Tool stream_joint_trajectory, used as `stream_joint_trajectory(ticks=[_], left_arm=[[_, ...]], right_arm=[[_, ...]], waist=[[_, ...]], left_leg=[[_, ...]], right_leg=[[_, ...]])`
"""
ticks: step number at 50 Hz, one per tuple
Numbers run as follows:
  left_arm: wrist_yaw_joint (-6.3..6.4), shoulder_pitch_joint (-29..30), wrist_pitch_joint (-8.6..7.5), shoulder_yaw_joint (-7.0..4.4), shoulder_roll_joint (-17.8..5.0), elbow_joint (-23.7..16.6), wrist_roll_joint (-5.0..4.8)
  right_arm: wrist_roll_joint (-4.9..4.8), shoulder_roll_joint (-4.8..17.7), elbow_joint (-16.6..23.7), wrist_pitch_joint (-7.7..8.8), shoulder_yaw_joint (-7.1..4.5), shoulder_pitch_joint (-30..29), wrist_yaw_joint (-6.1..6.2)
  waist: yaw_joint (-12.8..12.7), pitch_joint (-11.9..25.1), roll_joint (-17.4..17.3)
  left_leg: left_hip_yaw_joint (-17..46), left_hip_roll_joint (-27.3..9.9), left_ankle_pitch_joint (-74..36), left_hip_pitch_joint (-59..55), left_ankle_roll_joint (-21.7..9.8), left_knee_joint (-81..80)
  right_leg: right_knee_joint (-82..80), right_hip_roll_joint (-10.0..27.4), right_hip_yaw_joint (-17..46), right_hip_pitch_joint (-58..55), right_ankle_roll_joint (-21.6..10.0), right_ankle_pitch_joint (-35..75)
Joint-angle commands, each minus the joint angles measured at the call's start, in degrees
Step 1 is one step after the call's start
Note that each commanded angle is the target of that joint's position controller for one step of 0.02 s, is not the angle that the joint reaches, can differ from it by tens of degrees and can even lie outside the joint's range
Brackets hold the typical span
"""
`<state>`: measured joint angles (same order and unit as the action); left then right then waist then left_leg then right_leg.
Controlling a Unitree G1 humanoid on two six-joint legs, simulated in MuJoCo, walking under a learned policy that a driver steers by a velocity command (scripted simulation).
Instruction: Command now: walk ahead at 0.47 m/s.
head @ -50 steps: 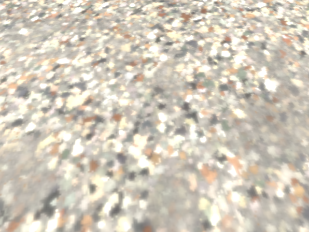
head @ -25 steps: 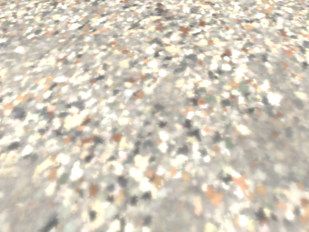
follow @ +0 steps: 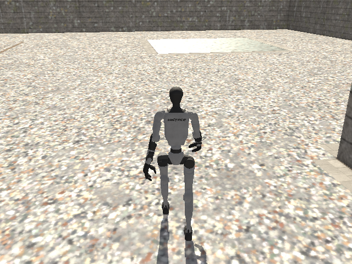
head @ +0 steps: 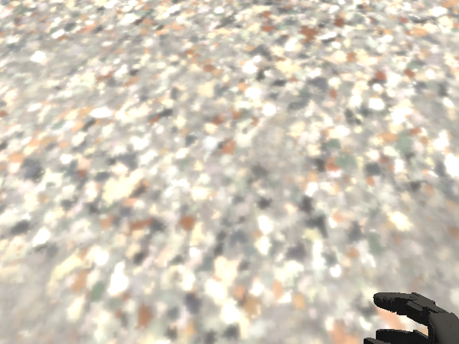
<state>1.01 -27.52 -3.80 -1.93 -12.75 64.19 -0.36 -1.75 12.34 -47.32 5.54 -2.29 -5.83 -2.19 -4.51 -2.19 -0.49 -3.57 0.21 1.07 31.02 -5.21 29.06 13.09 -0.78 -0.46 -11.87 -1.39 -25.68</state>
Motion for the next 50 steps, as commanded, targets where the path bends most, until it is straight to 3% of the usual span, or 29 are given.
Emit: stream_joint_trajectory(ticks=[1, 2, 3, 4, 5, 6, 7, 8, 10, 13, 18, 22, 24, 26, 27, 28, 29, 30, 31, 32, 33, 35, 37, 41, 46, 50], left_arm=[[-0.15, 3.28, 0.38, -1.1, -7.74, -4.44, 1.21], [-1.15, -5.14, -0.73, 1.26, 1.33, -4.54, 0.62], [-1.7, -0.43, -2.49, 0.07, -3.84, -4.3, -0.82], [-1.78, 6.06, -3.51, -1.01, -7.52, -7.13, -2.41], [-1.31, 9.46, -3.88, -1.14, -8.09, -8.15, -2.53], [-0.75, 10.47, -3.55, -1.68, -7.73, -8.14, -1.74], [-0.44, 8.5, -2.7, -1.92, -6.75, -7.84, -1.12], [-0.27, 7.09, -1.89, -1.88, -5.27, -7.6, -0.98], [0.05, 7.93, -0.78, -1.96, -4.23, -8.19, -0.8], [0.29, 15.54, -0.45, -2.49, -5.63, -11.1, 0.09], [-0.61, 25.38, -1.18, -2.11, -4.37, -13.72, -0.1], [-1.77, 31.66, -1.47, -1.49, -4.3, -15.92, -0.73], [-2.45, 32.74, -1.89, -1.51, -5.16, -16.97, -0.92], [-2.84, 29.52, -2.36, -2.11, -6.96, -16.66, -1.05], [-2.8, 24.03, -2.53, -3.05, -8.57, -15.12, -0.94], [-2.41, 13.64, -2.65, -4.7, -11.87, -11.86, -0.71], [-2.02, 3.73, -2.55, -6.18, -17.69, -9.92, 0.36], [-2.41, 0.82, -2.2, -5.97, -17.69, -8.85, -0.05], [-2.44, 3.5, -2.38, -4.45, -12.79, -9.31, -0.43], [-2.34, 9.02, -2.46, -3.71, -10.55, -10.77, -0.42], [-2.44, 13.44, -2.46, -3.13, -8.89, -11.76, 0.13], [-2.64, 16.84, -2.73, -2.29, -5.8, -11.84, 1.09], [-2.37, 15.6, -3.09, -2.48, -6.32, -10.71, 1.05], [-0.98, 12.63, -3.27, -3.01, -8.19, -9.36, 1.49], [0.14, 10.54, -3.02, -2.77, -8.68, -9.06, 0.94], [0.45, 6.51, -1.37, -3.18, -9.61, -7.73, 0.33]], right_arm=[[0.68, 13.66, -4.05, -0.37, -4.89, 25.54, 1.02], [1.59, 16.5, -5.54, -0.28, -5.18, 30.06, 0.66], [1.22, 11.3, -5.81, -0.27, -3.76, 28.67, 0.59], [0.86, 9.57, -4.79, 0.22, -3.05, 21.84, 0.72], [1.22, 7.9, -3.55, 0.74, -2.38, 16.38, 0.57], [1.89, 6.43, -3.4, 1.23, -1.91, 13.54, 0.18], [2.44, 5.36, -3.61, 1.57, -1.5, 12.43, -0.03], [2.36, 4.97, -4.05, 1.55, -1.34, 12.51, -0.26], [2.05, 6.25, -5.1, 1.5, -1.48, 14.5, 0.11], [2.16, 9.47, -6.03, 1.34, -2.18, 18.3, 1.62], [1.27, 10.19, -7.39, 0.71, -2.29, 23.9, 2.75], [0.83, 10.61, -9.27, -0.1, -2.54, 28.18, 2.78], [0.7, 11.11, -9.8, -0.68, -2.89, 28.79, 2.85], [0.63, 12.0, -9.67, -1.32, -3.26, 27.75, 2.95], [0.59, 11.82, -9.25, -1.62, -3.14, 26.33, 2.97], [0.95, 9.88, -8.68, -1.78, -2.43, 26.15, 2.98], [1.74, 5.84, -7.03, -1.2, -1.01, 29.47, 2.76], [1.59, 2.12, -7.29, 0.21, 0.2, 32.05, 2.42], [-0.01, 8.31, -6.73, 1.26, -1.39, 27.29, 2.21], [-0.82, 9.95, -5.3, 1.86, -1.77, 22.93, 2.17], [-0.33, 9.79, -5.11, 1.87, -1.93, 20.79, 2.56], [0.07, 7.84, -5.67, 0.36, -2.33, 22.0, 2.78], [-0.19, 5.68, -5.98, -1.07, -2.2, 22.94, 2.81], [0.3, 5.66, -3.84, -1.69, -2.61, 17.72, 2.73], [0.72, 3.88, -0.41, -1.42, -1.7, 8.73, 1.16], [0.6, 3.33, 3.22, -1.49, -1.13, 3.17, -0.37]], waist=[[15.66, 15.25, 3.08], [10.53, 25.67, -13.06], [12.46, 23.02, -9.64], [10.76, 11.85, -8.37], [8.54, 7.23, -2.09], [6.35, 4.08, 0.02], [3.95, 3.88, -1.37], [2.92, 3.55, -2.42], [2.28, 1.57, -2.84], [3.7, -0.76, -2.23], [6.72, -1.03, -2.04], [8.79, -2.31, -2.33], [8.43, -2.48, -2.88], [5.95, -0.83, -4.41], [2.64, 2.23, -4.55], [-1.4, 8.95, -3.01], [-2.31, 18.64, 6.29], [-1.32, 23.7, 16.99], [-1.98, 18.41, 12.04], [-0.8, 11.68, 9.41], [0.83, 8.16, 5.32], [4.17, 4.84, 5.65], [5.1, 3.25, 5.57], [4.38, 0.7, 3.46], [1.8, -1.93, 3.03], [0.24, -3.72, 2.15]], left_leg=[[9.74, -7.06, 3.77, -40.41, -6.13, 3.05], [40.13, -22.4, 17.99, -58.82, -16.97, -4.22], [47.79, -21.55, 25.16, -55.35, -15.41, -12.53], [38.68, -19.81, 23.85, -45.44, -12.37, -14.5], [31.19, -17.92, 18.06, -35.14, -10.78, -16.5], [25.49, -15.9, 11.97, -27.0, -9.64, -17.96], [21.32, -13.92, 9.62, -22.19, -8.71, -19.34], [19.27, -13.04, 9.41, -19.32, -8.69, -20.62], [16.09, -12.42, 9.66, -15.32, -9.36, -23.09], [14.62, -12.72, 9.71, -16.26, -9.62, -25.2], [8.77, -10.63, 4.86, -20.35, -6.78, -24.13], [8.07, -12.65, 4.22, -26.86, -6.37, -21.23], [8.73, -14.53, 2.9, -30.45, -5.79, -18.71], [9.1, -15.52, -4.36, -32.25, -4.69, -14.6], [7.33, -13.82, -14.27, -31.8, -3.5, -8.17], [4.45, -10.37, -18.38, -27.25, -1.77, 4.29], [0.38, -4.38, -3.46, -8.92, 1.93, 26.07], [5.03, 3.36, 31.48, 6.64, 3.7, 39.45], [10.15, -0.07, 30.85, 13.22, 2.41, 45.83], [8.53, -3.21, 25.16, 15.34, 1.33, 45.66], [7.32, -5.8, 19.81, 12.89, 1.27, 43.03], [8.05, -8.73, 14.36, 6.5, 1.48, 38.21], [8.34, -9.02, 12.34, 5.61, 1.99, 35.85], [10.87, -7.39, 2.05, 11.61, 3.17, 26.5], [5.22, -5.86, -8.98, 8.46, 2.89, 11.6], [2.61, -4.87, -3.84, 12.59, 1.36, 6.61]], right_leg=[[35.9, 9.45, 0.66, 21.29, -3.66, 51.38], [59.01, -2.41, 1.92, 42.72, -0.21, 4.42], [66.95, -1.77, 9.21, 49.21, -1.61, -5.55], [67.75, 1.41, 7.69, 53.68, -2.64, -1.45], [64.74, 4.68, 6.52, 51.07, -2.99, 4.15], [61.12, 6.6, 5.54, 48.08, -2.8, 7.15], [58.54, 8.42, 6.04, 43.89, -2.8, 8.89], [56.41, 8.86, 5.83, 41.79, -2.57, 8.99], [51.78, 9.75, 4.79, 42.26, -1.55, 9.52], [42.32, 10.62, 4.37, 49.05, 0.52, 18.55], [25.79, 7.93, 1.87, 48.27, 1.54, 31.28], [19.33, 6.46, 1.02, 48.39, 1.26, 29.21], [17.08, 6.08, 1.14, 48.03, -0.03, 25.01], [15.36, 4.57, -0.13, 42.5, -1.66, 20.69], [13.88, 2.72, -1.76, 34.69, -2.9, 20.08], [14.7, 3.12, -0.91, 20.28, -5.02, 20.78], [15.12, 17.02, 18.01, -1.76, -11.75, 18.45], [6.1, 23.94, 40.14, -11.73, -16.94, 9.12], [4.24, 21.93, 37.43, -8.28, -14.47, 4.35], [3.33, 20.31, 29.26, -0.51, -12.29, 7.66], [1.63, 18.25, 23.45, 7.41, -11.39, 12.6], [-2.2, 15.37, 15.22, 17.21, -9.99, 17.71], [-4.66, 14.64, 10.17, 20.12, -10.07, 21.81], [-6.27, 14.37, 2.9, 18.54, -9.44, 29.61], [-8.12, 13.0, -5.4, 17.31, -7.04, 30.51], [-3.8, 16.17, -7.91, 6.49, -6.65, 37.9]])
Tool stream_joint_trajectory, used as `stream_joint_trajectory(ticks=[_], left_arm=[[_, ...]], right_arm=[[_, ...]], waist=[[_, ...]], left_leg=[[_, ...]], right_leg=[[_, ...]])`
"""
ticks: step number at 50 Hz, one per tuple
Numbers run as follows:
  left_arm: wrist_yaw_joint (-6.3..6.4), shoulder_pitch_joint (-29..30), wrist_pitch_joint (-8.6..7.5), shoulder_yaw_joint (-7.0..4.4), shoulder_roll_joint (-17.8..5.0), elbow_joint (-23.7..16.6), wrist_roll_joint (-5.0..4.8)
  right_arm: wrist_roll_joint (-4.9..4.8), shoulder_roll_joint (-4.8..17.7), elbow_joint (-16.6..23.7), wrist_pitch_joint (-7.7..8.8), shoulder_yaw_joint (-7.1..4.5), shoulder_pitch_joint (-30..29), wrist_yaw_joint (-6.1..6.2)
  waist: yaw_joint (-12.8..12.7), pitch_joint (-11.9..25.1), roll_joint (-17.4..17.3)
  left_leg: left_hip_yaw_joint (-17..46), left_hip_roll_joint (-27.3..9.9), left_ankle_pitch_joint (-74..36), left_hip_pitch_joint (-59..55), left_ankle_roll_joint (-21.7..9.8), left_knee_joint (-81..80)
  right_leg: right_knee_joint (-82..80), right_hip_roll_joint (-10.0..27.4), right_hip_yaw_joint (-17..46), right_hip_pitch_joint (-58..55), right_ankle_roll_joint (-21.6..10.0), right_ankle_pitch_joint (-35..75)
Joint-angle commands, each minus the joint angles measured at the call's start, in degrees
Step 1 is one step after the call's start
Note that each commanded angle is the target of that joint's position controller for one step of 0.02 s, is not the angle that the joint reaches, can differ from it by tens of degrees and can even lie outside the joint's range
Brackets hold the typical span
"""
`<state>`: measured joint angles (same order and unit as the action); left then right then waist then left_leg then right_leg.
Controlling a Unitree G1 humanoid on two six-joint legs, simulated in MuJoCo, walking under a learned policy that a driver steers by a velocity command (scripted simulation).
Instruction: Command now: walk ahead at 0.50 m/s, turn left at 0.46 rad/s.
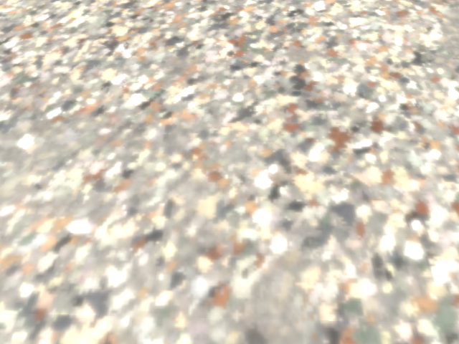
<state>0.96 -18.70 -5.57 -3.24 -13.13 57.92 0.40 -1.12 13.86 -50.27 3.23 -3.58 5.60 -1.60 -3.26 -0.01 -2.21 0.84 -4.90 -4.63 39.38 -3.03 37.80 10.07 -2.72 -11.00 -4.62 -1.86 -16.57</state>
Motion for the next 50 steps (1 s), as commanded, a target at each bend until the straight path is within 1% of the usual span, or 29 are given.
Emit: stream_joint_trajectory(ticks=[1, 4, 5, 6, 7, 8, 9, 10, 11, 12, 13, 15, 17, 21, 23, 26, 28, 29, 30, 31, 32, 33, 34, 35, 36, 38, 42, 45, 50], left_arm=[[0.62, -2.11, 0.93, -2.04, -9.7, -1.6, -0.58], [1.46, 0.22, 2.3, -2.8, -12.25, -3.21, -0.75], [1.66, 1.27, 2.77, -2.91, -12.85, -3.79, -0.73], [1.77, 2.13, 2.67, -2.71, -12.74, -4.73, -0.79], [0.79, -2.23, 1.38, -0.76, -6.06, -7.05, 0.95], [-0.43, -1.59, -1.49, 0.33, -4.6, -8.85, -0.32], [-1.24, 5.88, -3.4, -0.96, -8.93, -10.58, -2.62], [-1.33, 8.48, -4.17, -0.89, -9.08, -11.48, -3.09], [-0.83, 8.71, -4.11, -1.2, -8.84, -10.87, -1.88], [-0.44, 7.97, -3.36, -1.86, -9.45, -10.69, -0.84], [-0.39, 7.09, -2.4, -2.11, -9.25, -10.97, -0.48], [-0.14, 7.15, -1.08, -2.04, -7.7, -11.91, 0.13], [0.17, 11.4, -0.57, -1.76, -6.83, -13.77, 0.58], [-0.47, 19.85, -0.96, -0.86, -5.09, -16.55, 0.06], [-0.91, 22.57, -1.23, -0.9, -5.86, -17.95, -0.61], [-1.71, 23.13, -2.04, -1.51, -8.31, -19.07, -0.93], [-1.98, 19.7, -2.78, -2.04, -9.58, -18.59, -1.05], [-1.78, 14.47, -3.09, -2.76, -10.8, -17.25, -0.69], [-1.44, 6.37, -3.37, -3.6, -13.38, -16.24, 0.42], [-1.06, -2.02, -2.73, -5.03, -18.48, -14.78, 1.4], [-1.49, -2.78, -2.11, -4.42, -15.52, -14.19, -0.1], [-1.31, 0.39, -1.69, -3.11, -10.76, -15.45, -0.61], [-1.11, 3.51, -1.06, -2.52, -9.28, -16.04, -0.32], [-1.11, 6.11, -0.69, -2.06, -8.19, -15.84, 0.03], [-1.05, 7.46, -0.68, -1.61, -7.18, -15.69, 0.45], [-1.19, 8.13, -1.08, -1.74, -7.18, -14.96, 0.19], [-1.26, 5.8, -1.64, -2.71, -9.86, -13.15, 0.03], [-1.4, 4.92, -1.16, -2.76, -10.66, -12.19, -0.5], [-1.44, -0.51, 0.3, -3.13, -13.15, -9.41, -1.96]], right_arm=[[-0.13, 2.08, 7.05, 0.82, 0.09, -8.79, -1.43], [-0.25, 5.28, 7.83, 0.53, -1.48, -3.49, -2.33], [-0.44, 7.76, 6.44, 0.4, -2.82, 3.72, -2.23], [-0.45, 11.65, 4.34, 0.16, -4.81, 13.19, -1.37], [-0.33, 17.48, 3.47, -0.19, -6.22, 18.0, -0.16], [-0.04, 16.99, 4.53, 0.26, -5.39, 18.38, -0.19], [0.66, 12.8, 4.45, 0.53, -4.25, 17.87, 0.01], [0.4, 10.26, 4.99, 0.98, -3.64, 14.11, 0.12], [0.21, 8.57, 6.13, 1.2, -3.07, 9.55, 0.0], [0.48, 7.09, 7.15, 1.3, -2.55, 6.63, 0.09], [0.77, 6.76, 7.74, 1.28, -2.32, 5.67, 0.27], [0.53, 8.34, 7.98, 1.39, -2.63, 6.22, 0.89], [0.39, 10.29, 7.9, 1.38, -3.16, 8.06, 1.74], [-0.06, 10.56, 7.46, 0.62, -3.32, 11.58, 2.42], [-0.25, 10.54, 6.87, 0.39, -3.32, 13.47, 2.41], [-0.42, 9.87, 6.68, -0.11, -3.19, 14.67, 2.75], [-0.12, 9.97, 7.32, -0.45, -3.25, 13.78, 3.03], [0.04, 8.81, 7.97, -0.48, -2.81, 12.95, 2.99], [0.5, 5.97, 9.16, -0.2, -1.71, 12.07, 2.68], [-0.7, 2.65, 10.45, 0.36, -0.71, 19.16, 2.66], [-1.18, 5.92, 10.68, 0.59, -0.75, 20.63, 2.62], [-1.26, 10.77, 10.52, 0.3, -2.0, 16.32, 2.57], [-0.66, 11.18, 11.35, -0.13, -2.21, 12.15, 2.61], [-0.01, 10.4, 12.16, -0.28, -2.32, 9.93, 2.48], [0.01, 9.33, 12.46, -0.57, -2.48, 9.9, 2.23], [-0.65, 6.83, 12.78, -1.27, -2.08, 10.77, 1.85], [-0.04, 5.08, 14.8, -1.52, -1.47, 7.48, 1.77], [0.07, 3.86, 15.53, -0.74, -0.69, 3.23, 0.92], [-0.17, 3.76, 18.48, 0.11, 0.02, -5.84, -0.59]], waist=[[-0.58, -5.79, 4.21], [4.08, -0.37, 7.98], [8.1, 3.59, 8.22], [12.95, 8.46, 5.85], [9.83, 14.98, -7.56], [8.5, 22.29, -9.39], [10.85, 17.09, -4.86], [9.21, 10.36, -1.51], [6.22, 6.1, 3.2], [3.99, 3.97, 3.29], [2.5, 3.36, 2.3], [1.57, 2.26, 1.19], [2.51, 0.87, 0.41], [6.16, 0.1, -2.04], [7.33, 0.02, -2.91], [6.93, 0.46, -3.63], [4.59, 1.15, -5.41], [1.82, 3.57, -5.32], [-2.01, 10.39, -2.31], [-1.17, 19.92, 12.66], [-0.8, 20.39, 19.87], [-1.84, 11.96, 12.6], [-1.48, 6.43, 8.0], [-0.18, 2.25, 6.48], [1.39, 0.43, 7.37], [2.53, -0.61, 8.96], [2.29, -0.39, 5.79], [1.19, -1.25, 5.4], [-1.44, -4.0, 5.87]], left_leg=[[-2.91, 0.84, 4.61, 3.92, -1.45, -2.75], [-8.07, 6.17, 13.53, -7.69, -4.46, -2.1], [-8.57, 8.31, 13.46, -17.4, -6.11, -3.75], [-3.8, 7.49, 10.6, -33.67, -8.72, -7.35], [21.52, -6.9, 11.8, -55.88, -16.81, -7.43], [47.99, -15.47, 17.96, -65.25, -24.22, -18.29], [40.62, -13.07, 17.13, -62.69, -20.04, -20.28], [31.69, -10.76, 13.38, -54.21, -17.49, -20.51], [25.44, -8.22, 8.19, -44.36, -15.69, -21.31], [21.34, -6.37, 3.83, -37.11, -14.79, -22.58], [19.95, -5.25, 2.25, -32.6, -14.66, -23.85], [17.08, -4.07, -1.04, -27.39, -14.86, -25.26], [14.45, -2.49, -2.16, -24.66, -14.03, -25.82], [12.09, 0.94, 4.41, -22.7, -10.11, -24.2], [14.56, -0.11, 7.49, -24.22, -9.47, -23.05], [20.03, -2.45, 9.88, -30.21, -8.77, -17.85], [22.73, -2.97, 7.93, -31.9, -7.85, -13.85], [21.89, -0.71, 5.03, -30.9, -6.42, -9.17], [18.34, 2.45, 6.94, -25.4, -4.39, 3.49], [9.93, 10.54, 23.61, -6.09, 0.26, 23.5], [9.34, 8.28, 39.13, 4.33, 0.99, 33.49], [9.86, 5.12, 34.54, 7.88, 1.25, 37.86], [7.42, 3.0, 30.04, 7.11, 1.48, 38.01], [6.82, 1.35, 26.81, 5.46, 1.52, 35.25], [6.79, -0.39, 24.8, 3.12, 1.34, 33.12], [5.45, -1.87, 23.1, 0.48, 1.65, 30.39], [5.52, -2.23, 15.35, 2.62, 2.74, 21.69], [3.28, -1.15, 7.21, -0.16, 2.37, 9.83], [-1.15, 0.59, 7.37, -2.52, 1.07, -2.08]], right_leg=[[1.29, 18.81, 1.97, -2.61, -5.87, 33.43], [14.17, 19.15, -0.46, -4.32, -4.12, 61.65], [24.0, 18.15, -1.1, -2.08, -3.11, 64.92], [38.34, 15.74, -1.61, 7.57, -1.01, 55.68], [59.9, 7.68, -0.41, 31.47, 2.29, 12.55], [72.09, -1.1, 12.19, 45.27, 2.75, -17.66], [73.18, 2.83, 17.29, 51.67, 1.0, -13.8], [68.73, 5.58, 16.48, 52.18, -0.06, -8.34], [63.22, 7.8, 15.92, 48.46, 0.25, -5.1], [59.1, 9.29, 15.78, 43.88, 0.93, -3.27], [56.94, 9.91, 15.84, 40.52, 1.64, -2.42], [51.28, 9.88, 14.61, 38.81, 3.56, -0.56], [43.3, 8.82, 13.54, 39.41, 5.16, 5.8], [25.35, 4.8, 12.78, 34.64, 5.29, 20.75], [21.71, 3.69, 13.32, 33.26, 5.02, 22.57], [17.62, 3.25, 15.26, 32.74, 3.68, 18.04], [15.92, 2.93, 14.85, 28.29, 1.96, 13.45], [14.02, 3.01, 14.12, 20.73, 0.38, 13.69], [16.0, 9.77, 19.69, 6.87, -3.01, 12.77], [13.95, 23.47, 42.03, -15.58, -12.01, 3.32], [8.52, 28.17, 56.94, -17.82, -14.07, -9.31], [7.19, 25.97, 49.95, -10.77, -11.46, -14.56], [6.46, 23.57, 41.54, -2.85, -9.27, -9.8], [4.75, 21.13, 35.44, 4.45, -8.58, -3.7], [3.09, 19.34, 30.87, 9.07, -8.02, 0.16], [0.29, 17.73, 24.34, 13.18, -8.25, 5.46], [-1.69, 17.99, 16.72, 11.59, -9.89, 16.12], [-2.08, 15.97, 10.93, 10.91, -8.81, 19.24], [-0.81, 18.04, 9.45, 5.42, -8.08, 20.19]])
Over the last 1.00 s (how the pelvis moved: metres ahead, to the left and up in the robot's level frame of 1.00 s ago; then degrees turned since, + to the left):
0.55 -0.05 0.02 8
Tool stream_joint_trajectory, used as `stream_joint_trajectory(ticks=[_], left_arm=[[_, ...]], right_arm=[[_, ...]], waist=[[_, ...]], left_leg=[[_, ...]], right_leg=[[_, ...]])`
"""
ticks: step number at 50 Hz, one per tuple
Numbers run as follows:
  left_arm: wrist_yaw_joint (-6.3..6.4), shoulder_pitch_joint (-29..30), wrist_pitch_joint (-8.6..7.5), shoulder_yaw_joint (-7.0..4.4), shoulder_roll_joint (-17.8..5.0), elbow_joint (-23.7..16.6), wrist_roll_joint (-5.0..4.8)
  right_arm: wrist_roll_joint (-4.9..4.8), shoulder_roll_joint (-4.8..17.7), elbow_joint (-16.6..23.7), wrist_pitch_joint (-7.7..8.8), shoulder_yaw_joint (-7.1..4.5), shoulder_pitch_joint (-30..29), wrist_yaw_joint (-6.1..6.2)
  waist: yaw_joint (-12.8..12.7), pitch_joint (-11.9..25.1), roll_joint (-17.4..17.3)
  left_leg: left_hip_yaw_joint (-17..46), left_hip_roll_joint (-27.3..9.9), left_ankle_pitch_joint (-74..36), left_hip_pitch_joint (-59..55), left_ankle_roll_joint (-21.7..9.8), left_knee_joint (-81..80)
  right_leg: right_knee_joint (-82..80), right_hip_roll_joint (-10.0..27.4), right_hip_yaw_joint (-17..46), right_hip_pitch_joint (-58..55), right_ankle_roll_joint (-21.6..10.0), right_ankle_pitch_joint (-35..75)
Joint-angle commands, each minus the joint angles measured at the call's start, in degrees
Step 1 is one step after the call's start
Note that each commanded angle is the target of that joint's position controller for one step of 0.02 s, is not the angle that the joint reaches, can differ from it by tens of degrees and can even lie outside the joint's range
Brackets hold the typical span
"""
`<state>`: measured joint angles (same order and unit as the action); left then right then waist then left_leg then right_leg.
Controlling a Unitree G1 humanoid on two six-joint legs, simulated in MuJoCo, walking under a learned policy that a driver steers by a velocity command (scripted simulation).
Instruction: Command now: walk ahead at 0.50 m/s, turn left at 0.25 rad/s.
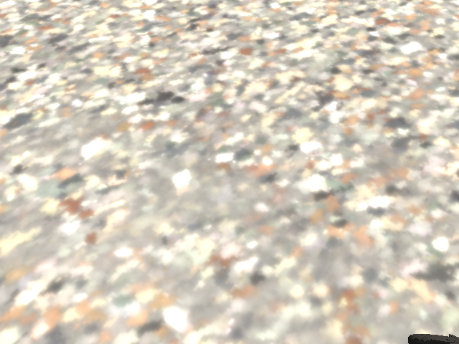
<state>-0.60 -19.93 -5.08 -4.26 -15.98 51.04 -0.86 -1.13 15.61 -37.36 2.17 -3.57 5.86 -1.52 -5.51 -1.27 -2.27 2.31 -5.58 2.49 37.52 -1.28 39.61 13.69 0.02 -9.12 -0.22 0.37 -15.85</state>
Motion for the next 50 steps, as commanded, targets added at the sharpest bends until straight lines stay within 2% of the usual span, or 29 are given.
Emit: stream_joint_trajectory(ticks=[1, 3, 4, 5, 6, 7, 8, 9, 10, 11, 12, 14, 16, 20, 23, 26, 28, 29, 30, 31, 32, 33, 34, 35, 38, 42, 46, 49, 50], left_arm=[[0.14, 0.18, 0.21, -2.2, -10.73, -1.97, -0.94], [0.36, 0.55, 0.92, -2.37, -11.94, -1.29, -1.33], [0.54, 1.37, 1.25, -2.21, -12.05, -1.04, -1.55], [0.8, 0.86, 1.24, -1.53, -10.58, -1.01, -1.11], [0.81, 0.61, 0.73, 0.0, -6.67, -3.17, 0.67], [0.23, -3.93, -0.68, 1.66, -2.12, -3.76, 0.87], [-0.2, 0.73, -1.52, 0.13, -7.71, -3.75, -0.99], [-0.29, 4.58, -1.78, -0.08, -8.56, -5.04, -2.01], [0.13, 5.58, -1.56, -0.02, -7.81, -4.65, -1.24], [0.39, 5.1, -0.8, -0.38, -7.67, -4.05, -0.41], [0.43, 2.73, 0.27, -0.42, -6.8, -3.24, -0.5], [0.82, 0.31, 2.15, -0.22, -4.62, -2.29, -0.6], [1.15, 2.17, 2.88, -0.11, -3.77, -3.35, -0.04], [-0.09, 8.86, 2.71, 0.47, -2.72, -6.43, 0.58], [-1.31, 11.73, 2.99, 0.1, -3.67, -8.95, 0.6], [-2.42, 12.08, 3.34, -0.7, -5.05, -11.04, 0.76], [-2.6, 6.64, 3.11, -1.76, -6.41, -10.36, 0.83], [-1.77, 2.52, 2.9, -3.33, -10.79, -9.98, 1.11], [-0.39, 0.56, 3.11, -4.72, -17.1, -10.83, 1.68], [-0.44, 0.38, 3.11, -3.81, -15.81, -12.15, 2.34], [-0.78, 3.31, 3.15, -3.17, -13.03, -13.65, 1.75], [-0.54, 6.64, 3.27, -2.67, -10.81, -14.27, 0.78], [-0.18, 8.87, 3.74, -2.21, -9.18, -14.49, -0.04], [0.38, 10.64, 4.26, -1.9, -8.37, -14.91, -0.11], [1.4, 11.24, 5.31, -2.54, -9.75, -16.24, 1.13], [2.56, 11.28, 5.98, -3.25, -11.0, -17.32, 0.63], [2.45, 11.61, 6.86, -3.24, -10.65, -18.28, 0.7], [2.56, 12.74, 7.62, -3.11, -10.26, -19.05, 0.0], [2.68, 11.83, 7.8, -2.83, -9.25, -19.13, -0.24]], right_arm=[[-0.16, 2.57, 6.05, 1.22, -0.13, -6.71, -0.84], [0.16, 4.49, 5.89, 1.33, -0.93, -4.25, -0.96], [0.45, 6.19, 4.06, 1.36, -1.99, 2.09, -0.8], [0.59, 9.26, 1.1, 1.18, -3.6, 11.03, -0.25], [1.31, 14.51, -0.52, 0.77, -5.01, 20.59, 0.8], [1.02, 17.09, -0.69, 0.9, -4.78, 20.26, 0.65], [0.78, 11.92, -0.55, 1.25, -3.4, 19.48, 0.38], [1.07, 10.04, -0.35, 1.53, -2.61, 15.31, 0.39], [1.29, 8.13, -0.18, 1.76, -2.01, 11.03, 0.3], [1.57, 6.12, -0.04, 2.03, -1.51, 7.89, 0.07], [1.95, 5.29, -0.26, 2.42, -1.37, 6.29, 0.05], [2.27, 5.39, -1.37, 3.43, -1.54, 4.63, 0.27], [2.59, 6.07, -2.38, 3.66, -1.76, 3.39, 1.15], [2.28, 7.41, -3.67, 2.53, -2.05, 3.4, 3.01], [1.5, 8.55, -5.03, 1.2, -2.48, 4.66, 3.62], [0.27, 9.35, -5.39, -0.26, -2.96, 3.82, 4.14], [-0.44, 9.19, -5.12, -1.12, -3.04, 2.71, 4.67], [0.33, 8.48, -5.3, -1.07, -2.85, 5.73, 4.66], [3.15, 5.0, -3.23, -0.6, -1.61, 7.62, 4.18], [2.78, 4.54, -2.69, -0.2, -0.92, 8.32, 3.27], [0.91, 7.24, -3.04, -0.26, -1.55, 6.07, 2.61], [0.38, 7.15, -2.52, -0.62, -1.56, 3.35, 2.75], [1.03, 6.92, -2.96, -1.2, -1.73, 2.18, 3.38], [1.56, 7.63, -2.72, -1.87, -2.09, 1.66, 3.99], [1.31, 5.4, -3.01, -2.41, -1.63, 3.13, 4.17], [1.24, 4.83, -3.15, -2.16, -1.26, 2.15, 4.13], [0.86, 5.7, -2.76, -1.42, -1.61, 1.74, 3.3], [0.66, 5.88, -3.68, -0.39, -2.09, 5.38, 2.42], [0.99, 7.43, -4.19, -0.27, -2.72, 7.26, 2.36]], waist=[[1.14, -2.84, 6.5], [3.94, -0.77, 8.16], [8.06, 3.16, 8.01], [12.03, 8.82, 7.03], [14.82, 17.11, -1.65], [10.39, 23.87, -12.67], [12.57, 20.63, -6.55], [11.46, 12.03, -5.39], [9.13, 8.35, -1.61], [6.98, 5.71, -1.52], [4.99, 5.58, -2.73], [3.0, 5.13, -2.56], [2.48, 3.48, -2.6], [4.99, 3.21, -2.59], [6.25, 3.6, -2.25], [5.72, 3.24, -2.89], [2.81, 5.34, -1.31], [1.72, 8.64, 4.73], [3.57, 12.48, 18.23], [3.45, 22.48, 18.05], [2.13, 21.36, 10.66], [3.1, 16.21, 7.1], [4.16, 11.45, 3.53], [5.34, 9.48, 4.64], [6.41, 9.01, 8.82], [5.35, 10.3, 9.7], [4.53, 8.81, 11.84], [6.58, 8.11, 12.18], [7.06, 8.04, 10.52]], left_leg=[[-2.99, 1.74, 2.62, -1.01, -1.38, -5.25], [-4.83, 4.07, 6.66, -7.27, -3.39, -8.21], [-6.55, 6.09, 4.24, -17.29, -4.9, -11.3], [-6.05, 6.5, 1.72, -31.9, -6.48, -10.95], [11.19, -6.33, 0.54, -51.68, -11.46, -9.28], [36.95, -17.14, 7.18, -61.09, -19.14, -17.35], [35.25, -15.82, 10.15, -58.61, -17.31, -19.68], [24.93, -14.45, -0.19, -50.26, -15.27, -20.1], [17.65, -11.99, -10.84, -42.39, -13.73, -20.44], [11.94, -9.96, -18.59, -36.06, -12.67, -21.44], [8.38, -9.22, -22.23, -31.67, -12.09, -22.88], [3.12, -8.79, -27.84, -26.74, -12.36, -25.33], [-1.36, -8.53, -29.49, -24.96, -12.01, -26.67], [-8.27, -6.72, -26.63, -26.87, -10.11, -26.48], [-8.5, -8.87, -25.28, -32.08, -9.63, -23.78], [-8.08, -10.73, -25.29, -34.93, -8.11, -17.6], [-10.18, -8.06, -28.62, -33.99, -5.21, -6.73], [-11.99, -3.23, -20.96, -29.63, -1.31, 4.49], [-12.74, 5.03, 16.12, -11.64, 3.75, 24.17], [-0.9, 11.23, 38.88, -2.87, 4.85, 37.03], [4.16, 7.93, 35.88, -0.46, 3.9, 39.64], [3.7, 6.18, 31.33, 1.29, 3.33, 37.28], [3.22, 4.56, 28.15, 1.14, 3.49, 32.49], [3.13, 3.78, 25.6, -1.7, 3.6, 27.93], [1.64, 5.95, 22.17, -7.37, 4.63, 18.15], [2.58, 6.78, 17.56, -11.09, 5.56, 8.81], [2.87, 7.54, 17.14, -13.9, 4.79, 1.5], [1.29, 7.98, 11.82, -21.01, 2.68, -11.7], [2.83, 4.88, 9.26, -26.16, 1.19, -16.81]], right_leg=[[-3.33, 16.21, 7.72, -0.94, -9.96, 21.72], [2.14, 16.65, 6.65, -3.18, -8.75, 34.93], [9.79, 15.09, 4.27, -1.99, -7.39, 43.66], [20.78, 12.49, 2.02, 4.03, -5.51, 43.72], [41.1, 8.27, 0.25, 21.14, -2.46, 23.84], [56.58, -0.42, 7.7, 37.11, -0.65, -18.12], [61.73, 2.36, 13.56, 43.35, -1.25, -17.62], [61.26, 4.43, 12.32, 45.35, -1.55, -13.17], [58.0, 6.41, 11.83, 42.59, -1.14, -9.07], [55.22, 7.48, 12.02, 39.3, -0.52, -7.15], [53.97, 7.99, 12.77, 34.9, -0.01, -5.68], [51.81, 6.72, 12.76, 31.22, 1.27, -2.75], [46.43, 6.15, 13.12, 32.22, 2.25, 2.17], [31.48, 5.18, 10.13, 30.08, 1.92, 15.39], [26.33, 4.54, 9.2, 30.76, 0.89, 14.62], [23.49, 3.46, 7.7, 30.7, -1.34, 7.55], [16.28, -0.09, 4.97, 22.52, -3.9, 10.59], [12.86, 1.45, 10.12, 12.95, -6.57, 30.76], [15.08, 14.82, 29.19, -1.59, -15.39, 60.31], [11.49, 22.59, 45.1, -9.58, -25.37, 55.87], [9.89, 20.13, 40.43, -7.02, -23.47, 45.67], [9.29, 17.12, 35.13, -1.95, -20.02, 36.2], [7.69, 14.73, 31.94, 4.24, -17.11, 28.75], [6.23, 12.71, 30.15, 9.53, -15.49, 23.09], [4.62, 9.44, 28.51, 14.54, -14.28, 19.24], [4.52, 8.42, 30.23, 15.93, -13.17, 9.8], [4.5, 7.82, 34.73, 16.6, -12.0, 2.05], [7.35, 5.99, 36.12, 17.87, -9.85, 2.47], [10.07, 3.7, 34.58, 20.99, -7.67, -0.37]])
Over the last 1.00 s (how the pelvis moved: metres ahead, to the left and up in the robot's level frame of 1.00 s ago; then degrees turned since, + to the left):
0.55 0.11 0.00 33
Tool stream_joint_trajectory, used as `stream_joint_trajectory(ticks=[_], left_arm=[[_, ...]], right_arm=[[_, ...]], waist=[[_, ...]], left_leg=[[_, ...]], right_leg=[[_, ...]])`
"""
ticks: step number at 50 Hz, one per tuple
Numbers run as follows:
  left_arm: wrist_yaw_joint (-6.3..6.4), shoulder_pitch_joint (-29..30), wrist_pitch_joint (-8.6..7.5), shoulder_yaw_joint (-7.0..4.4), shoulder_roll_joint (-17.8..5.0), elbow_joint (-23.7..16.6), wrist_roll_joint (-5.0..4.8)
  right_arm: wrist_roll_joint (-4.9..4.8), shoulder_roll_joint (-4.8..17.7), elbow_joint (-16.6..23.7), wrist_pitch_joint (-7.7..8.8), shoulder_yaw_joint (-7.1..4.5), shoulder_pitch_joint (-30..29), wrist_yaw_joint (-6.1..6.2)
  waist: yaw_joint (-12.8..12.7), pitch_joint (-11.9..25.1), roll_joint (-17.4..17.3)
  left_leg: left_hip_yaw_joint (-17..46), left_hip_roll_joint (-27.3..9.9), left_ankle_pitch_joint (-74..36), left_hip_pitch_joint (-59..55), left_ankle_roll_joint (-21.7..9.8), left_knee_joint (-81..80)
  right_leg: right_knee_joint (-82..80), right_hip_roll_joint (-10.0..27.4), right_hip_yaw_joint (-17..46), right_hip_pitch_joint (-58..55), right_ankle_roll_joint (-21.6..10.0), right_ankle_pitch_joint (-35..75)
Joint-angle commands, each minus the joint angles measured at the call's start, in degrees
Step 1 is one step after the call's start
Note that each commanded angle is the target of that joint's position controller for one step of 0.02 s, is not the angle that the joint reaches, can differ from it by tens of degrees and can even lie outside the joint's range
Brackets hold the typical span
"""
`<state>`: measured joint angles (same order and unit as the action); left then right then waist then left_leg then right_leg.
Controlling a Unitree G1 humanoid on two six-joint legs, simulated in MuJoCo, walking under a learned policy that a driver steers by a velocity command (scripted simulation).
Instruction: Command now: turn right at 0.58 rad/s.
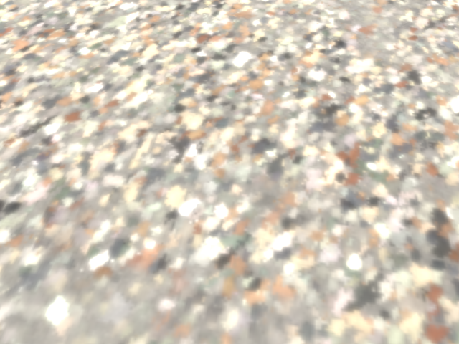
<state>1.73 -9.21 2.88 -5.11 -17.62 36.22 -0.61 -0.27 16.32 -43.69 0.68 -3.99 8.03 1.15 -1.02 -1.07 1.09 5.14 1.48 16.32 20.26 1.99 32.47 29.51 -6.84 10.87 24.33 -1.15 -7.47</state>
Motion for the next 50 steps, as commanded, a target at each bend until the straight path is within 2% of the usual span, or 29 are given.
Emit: stream_joint_trajectory(ticks=[1, 2, 3, 4, 5, 6, 9, 13, 18, 20, 21, 22, 23, 24, 25, 27, 30, 33, 35, 37, 39, 40, 41, 42, 43, 45, 47, 49, 50], left_arm=[[0.25, -0.77, -0.12, -1.17, -4.5, -4.59, -0.13], [0.0, 0.4, -0.91, -1.7, -5.59, -6.88, -0.53], [-0.23, -1.09, -1.48, -3.02, -9.88, -5.56, 0.37], [-0.45, -2.83, -1.2, -3.65, -10.87, -3.81, -0.05], [-0.21, -4.47, -0.49, -3.49, -9.45, -2.2, -0.05], [-0.15, -4.86, 0.03, -3.16, -8.2, -1.99, 0.09], [-0.6, -0.66, 0.33, -1.98, -5.36, -4.24, -0.86], [-1.45, 3.13, 0.14, -0.84, -3.64, -6.83, -0.53], [-2.5, 1.86, 0.6, -1.12, -4.58, -7.33, -0.6], [-2.7, -2.18, 0.57, -1.33, -3.9, -5.85, -0.41], [-2.35, -4.03, 0.49, -1.75, -5.09, -5.15, -0.24], [-1.58, -5.74, 0.26, -2.76, -9.62, -5.54, -0.18], [-1.25, -4.22, -0.31, -2.74, -13.18, -6.9, 1.32], [-1.67, -6.09, -1.52, -1.91, -9.65, -6.17, 2.49], [-1.8, -3.87, -2.38, -1.14, -8.26, -5.2, 2.5], [-1.44, 1.42, -2.81, -0.56, -6.75, -4.81, 0.98], [-0.93, 3.96, -2.91, 0.57, -4.35, -4.14, 1.34], [-0.89, 3.68, -2.76, 0.61, -4.26, -2.96, 1.36], [-1.11, 2.7, -2.54, 0.53, -4.93, -1.81, 1.47], [-1.34, 3.5, -2.51, 1.07, -4.09, -0.9, 1.15], [-1.56, 2.19, -2.93, 1.95, -2.05, 0.75, 0.87], [-1.66, 0.51, -3.24, 2.19, -1.45, 1.49, 1.75], [-1.82, -1.69, -3.37, 1.96, -1.21, 1.32, 1.89], [-1.61, 1.68, -3.26, 1.74, -3.05, 1.23, 1.85], [-1.47, 3.1, -3.37, 1.27, -3.44, 0.82, 1.11], [-1.45, 2.27, -4.01, 1.12, -1.92, 0.9, 0.07], [-2.11, 0.73, -5.23, 0.94, -0.95, 1.43, -0.45], [-2.72, -4.4, -6.15, 0.76, 0.04, 4.07, -0.56], [-2.76, -8.25, -6.3, 0.05, -1.65, 5.86, -0.28]], right_arm=[[1.39, 10.98, 2.54, 0.97, -3.25, 6.53, 0.01], [3.38, 14.21, 2.77, 0.54, -3.85, 4.35, -0.1], [3.6, 10.95, 5.1, 0.9, -3.06, 0.52, 0.16], [2.68, 8.07, 6.0, 0.92, -2.33, -2.63, 0.6], [1.7, 6.71, 6.57, 0.83, -1.93, -4.11, 0.82], [0.92, 6.18, 6.61, 0.73, -1.67, -4.04, 1.05], [1.22, 6.59, 6.19, -0.15, -1.58, -0.44, 1.76], [1.1, 9.68, 5.73, -0.98, -2.77, 2.48, 1.84], [-0.32, 11.7, 5.55, -0.97, -3.62, 1.51, 0.46], [-1.63, 11.16, 5.05, -0.93, -3.34, 0.15, 0.19], [-1.68, 9.14, 3.72, -0.66, -2.69, 2.73, -0.06], [0.65, 5.45, 4.15, -0.33, -1.44, 4.15, -0.48], [2.5, 3.21, 6.59, 0.0, -0.26, 2.04, -0.56], [1.16, 7.48, 6.72, -0.15, -1.55, -1.47, -0.01], [-0.12, 8.61, 6.31, -0.56, -2.04, -2.03, 0.12], [0.34, 8.52, 4.35, -1.43, -2.37, -0.38, 0.75], [0.32, 6.32, 2.89, -1.71, -1.81, 3.04, 0.56], [0.35, 4.15, 3.32, -1.66, -0.57, 0.89, 0.35], [0.23, 4.86, 3.59, -1.65, -0.51, 0.33, 0.23], [0.14, 4.91, 2.96, -1.44, -0.44, 1.64, 0.08], [1.39, 5.03, 2.05, -0.88, -0.05, 3.63, -0.19], [1.74, 7.24, 2.17, -0.71, -0.22, 4.98, -0.05], [0.68, 10.98, 0.71, -0.8, -1.38, 4.33, -0.01], [-0.02, 9.27, 1.21, -0.69, -1.42, 4.51, -0.28], [0.52, 8.23, 1.19, -0.39, -0.99, 4.98, -0.24], [0.29, 9.02, 0.69, 0.43, -1.17, 6.05, 0.03], [-0.62, 8.94, 0.82, 0.82, -1.12, 5.47, 0.43], [-1.34, 7.87, 2.03, 0.7, -0.74, 1.8, 0.18], [-1.05, 5.92, 2.74, 1.03, -0.2, 0.45, 0.11]], waist=[[1.47, 8.37, -3.1], [-0.1, 4.4, -19.52], [-0.45, 3.87, -14.5], [-1.68, 3.67, -10.34], [-2.0, 3.29, -8.27], [-1.34, 2.79, -8.16], [1.4, 2.2, -9.52], [4.13, 4.51, -11.51], [3.63, 5.05, -12.78], [0.71, 5.46, -11.43], [0.23, 6.15, -8.19], [1.23, 8.99, 4.13], [1.49, 8.86, 16.97], [-2.84, 11.92, 10.98], [-1.42, 8.77, 9.11], [0.64, 5.83, 7.23], [2.81, 6.85, 6.4], [1.13, 5.99, 6.95], [0.2, 5.29, 7.22], [1.11, 4.36, 6.7], [2.65, 3.98, 3.49], [1.53, 5.41, -0.14], [-1.81, 4.46, -8.44], [1.44, 2.53, -8.98], [2.01, -0.22, -10.06], [1.74, -4.25, -15.04], [0.65, -5.2, -14.53], [-2.51, -4.66, -11.69], [-3.68, -3.03, -7.76]], left_leg=[[10.97, -14.7, -4.22, -14.64, -6.51, -13.86], [25.04, -23.65, -11.14, -9.85, -15.07, -18.12], [23.73, -24.62, -13.85, -7.9, -17.06, -17.38], [16.94, -21.17, -15.12, -7.58, -14.55, -15.71], [11.53, -17.54, -15.23, -8.4, -12.15, -14.56], [8.96, -16.62, -16.64, -9.61, -11.81, -14.08], [2.78, -14.91, -20.17, -13.09, -12.9, -14.25], [0.65, -17.69, -23.16, -18.17, -14.2, -13.21], [-2.11, -19.46, -25.81, -15.05, -13.62, -11.03], [-3.87, -18.25, -25.04, -13.02, -11.13, -6.51], [-6.34, -16.35, -20.78, -8.79, -7.72, -2.48], [-11.51, -11.64, -4.21, 1.95, -2.09, 9.54], [-11.18, -4.93, 22.08, 15.09, 2.13, 21.18], [-4.65, -5.55, 23.21, 14.19, 2.78, 29.47], [-3.47, -6.08, 19.99, 14.4, 2.45, 32.07], [-2.77, -6.44, 12.77, 14.23, 2.62, 30.53], [-3.58, -5.37, 5.69, 7.28, 3.48, 26.49], [-4.06, -5.42, 5.31, 2.59, 3.15, 14.46], [-4.48, -4.96, 6.35, -0.06, 2.71, 9.23], [-4.92, -4.47, 2.36, -4.05, 1.86, 1.4], [-3.35, -5.29, -12.69, -12.92, 0.12, -9.99], [0.44, -9.02, -18.05, -16.37, -1.41, -9.61], [0.14, -9.15, -3.06, -12.49, -4.61, -7.43], [1.96, -8.61, 15.11, -6.89, -7.15, -10.9], [5.52, -10.25, 24.51, -4.32, -8.16, -14.9], [14.42, -16.12, 30.34, -2.83, -11.38, -20.39], [15.76, -18.04, 27.81, -1.27, -12.26, -20.69], [8.9, -13.65, 22.23, 4.02, -9.44, -16.76], [4.6, -10.61, 16.49, 7.03, -7.36, -9.74]], right_leg=[[6.29, 5.24, 7.82, 3.72, -2.77, -19.62], [19.29, -2.18, -3.33, 12.99, 0.07, -27.58], [30.67, 1.87, -0.94, 12.55, 1.77, -25.55], [35.09, 2.27, -1.59, 12.18, 2.51, -21.73], [38.17, 2.68, -2.7, 12.32, 3.7, -18.81], [41.32, 3.14, -3.17, 13.86, 4.71, -16.37], [37.74, 4.89, -7.12, 15.27, 6.67, -13.05], [25.34, 7.98, -9.57, 11.24, 7.34, -15.0], [11.16, 7.36, -13.93, -0.18, 4.28, -14.6], [-2.31, 5.66, -15.28, -8.19, 1.21, -5.85], [-8.84, 5.52, -13.41, -15.87, -0.6, 1.88], [-8.94, 15.78, 0.17, -27.31, -3.61, 20.8], [-6.5, 29.25, 14.37, -28.49, -14.92, 37.4], [-7.82, 29.99, 13.52, -24.07, -19.87, 32.5], [-8.38, 25.97, 8.39, -21.67, -17.27, 27.35], [-8.81, 21.12, 3.21, -18.85, -12.34, 21.7], [-9.03, 18.31, -1.25, -15.25, -11.61, 24.0], [-8.93, 17.78, -1.12, -14.95, -11.52, 17.74], [-9.01, 18.69, 1.08, -14.47, -12.41, 13.51], [-8.66, 18.32, 2.4, -12.9, -11.69, 8.51], [-7.83, 15.45, 1.42, -9.12, -7.29, 1.31], [-5.58, 12.12, -0.95, -7.21, -4.36, -8.46], [-4.93, 6.8, -6.5, -6.37, -2.37, -17.18], [0.02, 4.61, -9.44, -7.37, -0.95, -21.75], [4.08, 3.84, -10.98, -5.1, -0.84, -23.15], [10.59, 3.58, -13.82, -2.13, -0.94, -19.82], [9.5, 5.73, -12.44, -3.75, -2.94, -18.5], [-1.26, 5.2, -13.01, -15.06, -4.8, -15.65], [-3.87, 7.38, -9.08, -20.67, -5.37, -13.73]])
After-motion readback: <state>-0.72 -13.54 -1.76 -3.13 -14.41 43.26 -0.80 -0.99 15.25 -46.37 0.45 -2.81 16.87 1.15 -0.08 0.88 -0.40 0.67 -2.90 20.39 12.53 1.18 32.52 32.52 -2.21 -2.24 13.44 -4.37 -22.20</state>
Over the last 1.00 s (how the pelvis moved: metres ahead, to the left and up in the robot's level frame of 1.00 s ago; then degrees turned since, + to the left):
0.32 0.04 -0.01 -23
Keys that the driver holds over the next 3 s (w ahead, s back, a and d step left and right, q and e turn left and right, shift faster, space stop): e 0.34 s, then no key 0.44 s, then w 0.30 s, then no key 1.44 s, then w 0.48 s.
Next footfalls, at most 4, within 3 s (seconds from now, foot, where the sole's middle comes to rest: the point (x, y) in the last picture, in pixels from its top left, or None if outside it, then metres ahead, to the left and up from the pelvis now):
0.44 right None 0.01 -0.13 -0.77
0.78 left None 0.07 0.10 -0.77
1.38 left None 0.32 0.00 -0.77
1.68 right None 0.19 -0.21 -0.77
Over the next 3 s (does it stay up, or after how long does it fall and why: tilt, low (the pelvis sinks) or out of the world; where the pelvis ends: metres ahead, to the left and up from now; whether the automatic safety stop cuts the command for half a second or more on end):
stays up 0.32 -0.13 0.01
